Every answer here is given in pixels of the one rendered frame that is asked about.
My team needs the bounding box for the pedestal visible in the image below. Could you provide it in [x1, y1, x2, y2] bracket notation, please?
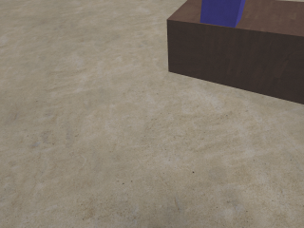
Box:
[166, 0, 304, 105]

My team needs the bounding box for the carton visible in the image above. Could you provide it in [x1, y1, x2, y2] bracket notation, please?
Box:
[199, 0, 246, 28]

